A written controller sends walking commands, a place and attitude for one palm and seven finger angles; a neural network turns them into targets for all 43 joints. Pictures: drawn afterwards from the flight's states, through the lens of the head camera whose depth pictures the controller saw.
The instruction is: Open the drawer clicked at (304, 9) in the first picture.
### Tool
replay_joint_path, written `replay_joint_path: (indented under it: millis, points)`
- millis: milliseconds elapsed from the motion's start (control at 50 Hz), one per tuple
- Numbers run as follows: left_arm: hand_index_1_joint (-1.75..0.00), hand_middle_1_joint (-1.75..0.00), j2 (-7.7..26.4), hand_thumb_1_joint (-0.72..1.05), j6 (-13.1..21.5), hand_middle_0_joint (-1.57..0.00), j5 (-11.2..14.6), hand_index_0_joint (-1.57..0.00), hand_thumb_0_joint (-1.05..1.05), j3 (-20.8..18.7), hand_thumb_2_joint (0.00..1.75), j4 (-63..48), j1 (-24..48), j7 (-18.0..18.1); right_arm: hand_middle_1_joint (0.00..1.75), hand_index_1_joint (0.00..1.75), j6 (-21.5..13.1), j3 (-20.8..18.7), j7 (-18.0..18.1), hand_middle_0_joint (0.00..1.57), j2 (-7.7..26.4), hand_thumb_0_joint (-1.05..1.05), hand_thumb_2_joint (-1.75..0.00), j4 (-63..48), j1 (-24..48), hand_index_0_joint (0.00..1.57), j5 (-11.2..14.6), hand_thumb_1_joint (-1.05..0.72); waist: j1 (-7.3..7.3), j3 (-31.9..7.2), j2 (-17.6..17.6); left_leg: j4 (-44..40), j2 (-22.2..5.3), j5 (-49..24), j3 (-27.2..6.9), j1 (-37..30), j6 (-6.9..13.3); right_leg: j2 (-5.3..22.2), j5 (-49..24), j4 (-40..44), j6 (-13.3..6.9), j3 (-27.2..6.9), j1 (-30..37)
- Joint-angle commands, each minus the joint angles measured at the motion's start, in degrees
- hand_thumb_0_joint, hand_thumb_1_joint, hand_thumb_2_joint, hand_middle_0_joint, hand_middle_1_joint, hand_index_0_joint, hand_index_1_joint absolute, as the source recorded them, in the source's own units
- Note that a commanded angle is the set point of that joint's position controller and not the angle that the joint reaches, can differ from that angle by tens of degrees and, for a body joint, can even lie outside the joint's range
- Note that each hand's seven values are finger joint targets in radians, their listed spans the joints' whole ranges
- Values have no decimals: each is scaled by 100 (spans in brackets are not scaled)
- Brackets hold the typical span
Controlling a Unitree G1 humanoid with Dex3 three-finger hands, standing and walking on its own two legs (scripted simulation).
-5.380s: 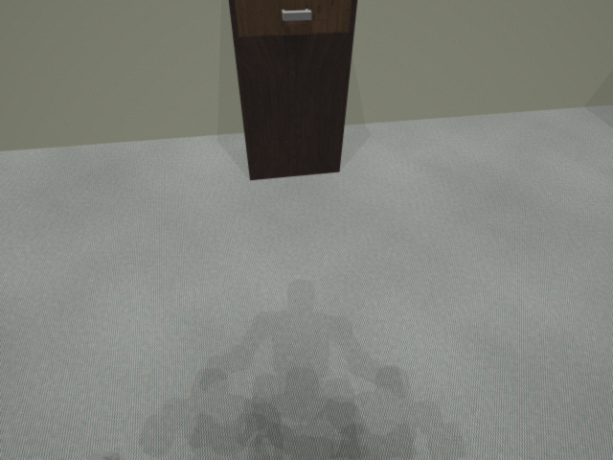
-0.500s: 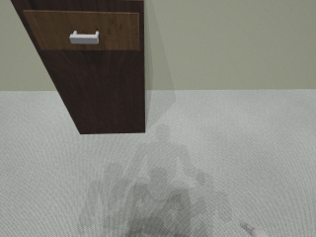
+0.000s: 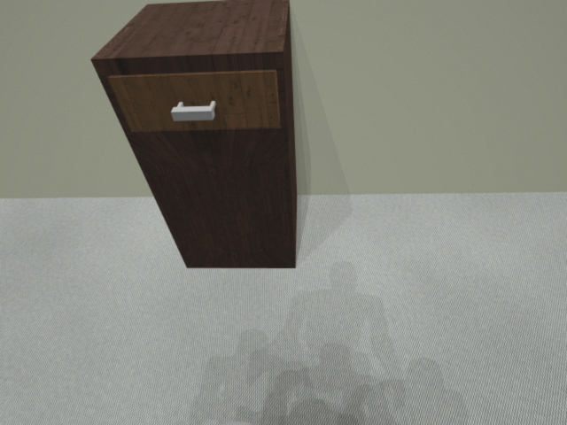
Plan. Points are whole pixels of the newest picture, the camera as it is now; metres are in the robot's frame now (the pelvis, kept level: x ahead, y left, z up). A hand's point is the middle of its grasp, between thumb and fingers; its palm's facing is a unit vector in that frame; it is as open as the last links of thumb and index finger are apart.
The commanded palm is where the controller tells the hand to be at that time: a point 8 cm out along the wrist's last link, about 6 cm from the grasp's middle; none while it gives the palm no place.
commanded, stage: take the last steps up to it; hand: left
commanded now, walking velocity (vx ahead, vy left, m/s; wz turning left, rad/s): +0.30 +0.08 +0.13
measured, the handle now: (195, 109) +0.85 +0.29 +0.02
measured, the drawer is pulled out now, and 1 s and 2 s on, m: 0.00 0.00 0.00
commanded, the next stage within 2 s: come to a stop and stand still in 0.88 s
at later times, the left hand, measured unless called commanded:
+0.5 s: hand out of the picture +0.05 +0.27 -0.18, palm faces +0.10 -0.98 -0.16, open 7.4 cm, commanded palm none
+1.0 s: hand (194, 301) +0.39 +0.23 -0.17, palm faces +0.01 -0.98 -0.18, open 7.3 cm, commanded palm none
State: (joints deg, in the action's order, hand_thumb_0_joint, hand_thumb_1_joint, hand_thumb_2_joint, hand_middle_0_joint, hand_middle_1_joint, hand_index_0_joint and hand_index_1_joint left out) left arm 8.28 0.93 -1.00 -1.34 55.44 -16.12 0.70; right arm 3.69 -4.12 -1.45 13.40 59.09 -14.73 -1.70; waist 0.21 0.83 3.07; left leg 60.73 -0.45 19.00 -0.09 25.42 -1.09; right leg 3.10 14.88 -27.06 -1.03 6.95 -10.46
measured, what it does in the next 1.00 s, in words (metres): walks ahead: left foot, then right foot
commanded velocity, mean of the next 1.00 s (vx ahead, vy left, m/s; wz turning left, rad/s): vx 0.23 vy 0.00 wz -0.02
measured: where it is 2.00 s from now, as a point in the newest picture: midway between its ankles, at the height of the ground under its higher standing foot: (289, 419)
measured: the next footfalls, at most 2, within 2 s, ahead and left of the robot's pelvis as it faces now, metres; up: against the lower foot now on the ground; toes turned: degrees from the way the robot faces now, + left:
left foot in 0.34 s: +0.13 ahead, +0.19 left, +0.00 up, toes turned +12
right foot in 0.86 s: +0.39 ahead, -0.02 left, +0.00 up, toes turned -9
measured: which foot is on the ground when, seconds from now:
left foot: up 0.00-0.32, down 0.34-0.88, up 0.90-1.00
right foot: down 0.00-0.34, up 0.36-0.84, down 0.86-1.00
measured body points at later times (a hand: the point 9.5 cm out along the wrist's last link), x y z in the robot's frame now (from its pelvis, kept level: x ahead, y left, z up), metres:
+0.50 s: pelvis +0.10 +0.10 +0.00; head +0.11 +0.12 +0.45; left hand +0.04 +0.33 -0.17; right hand +0.15 -0.13 -0.14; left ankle +0.09 +0.18 -0.74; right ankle +0.07 -0.03 -0.66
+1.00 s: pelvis +0.29 +0.07 -0.01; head +0.32 +0.05 +0.43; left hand +0.39 +0.28 -0.16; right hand +0.21 -0.14 -0.18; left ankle +0.18 +0.19 -0.65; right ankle +0.35 -0.01 -0.74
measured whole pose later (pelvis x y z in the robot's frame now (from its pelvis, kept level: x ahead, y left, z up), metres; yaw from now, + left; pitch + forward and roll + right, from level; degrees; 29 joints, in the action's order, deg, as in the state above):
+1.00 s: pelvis +0.29 +0.07 -0.01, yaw +0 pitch -2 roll +0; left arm 7.6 3.0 -0.5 -2.2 58.2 -7.2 0.7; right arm -0.2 -2.7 1.0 7.2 66.1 -22.3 -0.8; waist -2.3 5.0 1.8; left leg 68.9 -4.7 25.1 3.3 19.3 0.1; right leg 0.9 12.9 -32.7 -4.0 10.0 -18.6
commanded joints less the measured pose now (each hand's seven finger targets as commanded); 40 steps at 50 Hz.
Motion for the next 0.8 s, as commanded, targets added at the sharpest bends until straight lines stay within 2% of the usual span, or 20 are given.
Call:
replay_joint_path:
  millis: [0, 100, 200, 240, 260, 280, 300, 320, 340, 360, 380, 400, 420, 480, 520, 620, 680, 720, 740, 780]
  points:
    - [-30, -30, 943, 90, 243, -20, -12, -20, 0, -230, 90, -40, -440, 73, 30, 30, -201, -78, -62, 20, 219, 0, -90, -305, 90, 20, -3, -90, 90, 480, -1145, 305, -387, -686, -9, 915, -145, 1428, 845, 1934, -238, -1097, 174]
    - [-30, -30, 943, 90, 299, -20, -56, -20, 0, -240, 90, 308, -895, 72, 30, 30, -261, -46, -86, 20, 87, 0, -90, -359, 377, 20, 15, -90, 243, 617, -1140, -546, -594, -645, 223, 1033, -187, 1618, 932, 2063, -432, -1024, 431]
    - [-30, -30, 1043, 90, 264, -20, -105, -20, 0, -273, 90, 591, -1048, 49, 30, 30, -394, 40, -122, 20, -106, 0, -90, -434, 604, 20, 59, -90, 325, 649, -1355, -2057, -492, -197, 612, 81, -31, 1628, 927, 1867, -486, -765, 73]
    - [-30, -30, 1078, 90, 213, -20, -94, -20, 0, -306, 90, 632, -913, 45, 30, 30, -456, 47, -95, 20, -110, 0, -90, -363, 297, 20, 66, -90, 157, 610, -1335, -2556, -399, -192, 760, -684, 31, 1523, 1053, 1579, -444, -624, -322]
    - [-30, -30, 1036, 90, 185, -20, -70, -20, 0, -308, 90, 652, -817, 47, 30, 30, -499, 41, -60, 20, -80, 0, -90, -242, -52, 20, 67, -90, -38, 540, -1120, -3015, -310, -415, 901, -1386, 31, 1377, 1162, 1284, -348, -476, -682]
    - [-30, -30, 892, 90, 149, -20, -60, -20, 0, -286, 90, 663, -812, 34, 30, 30, -554, 23, -4, 20, 51, 0, -90, -45, -543, 20, 67, -90, -227, 356, -599, -3406, -257, -329, 957, -2189, -4, 1102, 1139, 688, -233, -230, -1008]
    - [-30, -30, 602, 90, 121, -20, -42, -20, 0, -236, 90, 618, -844, 4, 30, 30, -596, -83, 70, 20, 487, 0, -90, 120, -1197, 20, 38, -90, -494, 58, 710, -3905, -921, 414, 0, -2923, 157, 637, 1221, -694, -21, 139, -1561]
    - [-30, -30, 227, 90, 96, -20, -11, -20, 0, -172, 90, 404, -714, -21, 30, 30, -607, -206, 152, 20, 1034, 0, -90, 274, -1834, 20, -9, -90, -680, 65, 1938, -4882, -2185, 1304, -1819, -3018, 577, 17, 1980, -2416, 193, 505, -2462]
    - [-30, -30, 325, 90, 87, -20, -60, -20, 0, -160, 90, 207, -301, -3, 30, 30, -582, -170, 214, 20, 1013, 0, -90, 340, -1907, 20, -18, -90, -735, 151, 1564, -5231, -2432, 1739, -2290, -2834, 848, 96, 1940, -3331, 79, -103, -2873]
    - [-30, -30, 308, 90, 96, -20, -58, -20, 0, -182, 90, 210, -17, -11, 30, 30, -592, -118, 260, 20, 817, 0, -90, 314, -1582, 20, -8, -90, -653, 335, 1224, -5262, -2399, 1612, -2189, -2485, 910, 289, 1473, -3941, 22, -371, -3055]
    - [-30, -30, 378, 90, 99, -20, -56, -20, 0, -217, 90, 295, -12, -60, 30, 30, -618, -39, 267, 20, 478, 0, -90, 180, -1147, 20, 16, -90, -457, 563, 741, -5252, -2220, 1211, -1675, -2099, 911, 488, 914, -4115, 13, -479, -3007]
    - [-30, -30, 391, 90, 99, -20, -77, -20, 0, -227, 90, 419, -102, -113, 30, 30, -675, 28, 272, 20, 233, 0, -90, 99, -837, 20, 31, -90, -280, 608, 252, -5257, -2003, 634, -1196, -1788, 805, 591, 515, -4030, 54, -500, -2716]
    - [-30, -30, 267, 90, 75, -20, -85, -20, 0, -214, 90, 488, -248, -130, 30, 30, -740, 67, 286, 20, 150, 0, -90, 70, -736, 20, 28, -90, -165, 634, 152, -5268, -1866, -1, -782, -1670, 776, 595, 284, -3955, 116, -471, -2515]
    - [-30, -30, 212, 90, 0, -20, -80, -20, 0, -205, 90, 545, -414, -127, 30, 30, -849, 110, 321, 20, 68, 0, -90, 170, -802, 20, 75, -90, -7, 408, 188, -5132, -1633, -1678, -135, -2098, 870, 512, -102, -3736, 234, -422, -2514]
    - [-30, -30, 269, 90, -27, -20, -62, -20, 0, -222, 90, 464, -212, -125, 30, 30, -874, 122, 337, 20, 36, 0, -90, 250, -934, 20, 87, -90, 18, 426, 209, -5084, -1651, -2416, 4, -2294, 908, 509, -236, -3598, 284, -448, -2690]
    - [-30, -30, 310, 90, -63, -20, -47, -20, 0, -206, 90, 113, 667, -149, 30, 30, -853, 112, 344, 20, 22, 0, -90, 441, -1284, 20, 63, -90, -111, 732, 113, -5056, -1679, -2788, 168, -2515, 970, 508, -466, -2654, 282, -322, -2911]
    - [-30, -30, 266, 90, -39, -20, -27, -20, 0, -177, 90, -82, 1191, -157, 30, 30, -815, 94, 340, 20, 41, 0, -90, 532, -1458, 20, 22, -90, -274, 879, 228, -4888, -1670, -3119, 326, -2591, 943, 399, -404, -1842, 186, -153, -2666]
    - [-30, -30, 252, 90, -9, -20, -19, -20, 0, -173, 90, -177, 1412, -152, 30, 30, -784, 91, 340, 20, 46, 0, -90, 599, -1565, 20, -10, -90, -331, 954, 127, -4726, -1723, -3391, 329, -2523, 919, 300, -285, -1467, 88, -90, -2369]
    - [-30, -30, 245, 90, 4, -20, -19, -20, 0, -166, 90, -191, 1431, -152, 30, 30, -769, 91, 343, 20, 81, 0, -90, 625, -1577, 20, -19, -90, -327, 955, 171, -4603, -1698, -3613, 363, -2511, 894, 198, -195, -1300, 36, 14, -2157]
    - [-30, -30, 320, 90, 48, -20, -23, -20, 0, -177, 90, -84, 1034, -139, 30, 30, -738, 81, 354, 20, 171, 0, -90, 639, -1481, 20, 3, -90, -125, 687, 309, -3962, -1615, -4684, 521, -2562, 804, -90, -120, -923, -91, 238, -1406]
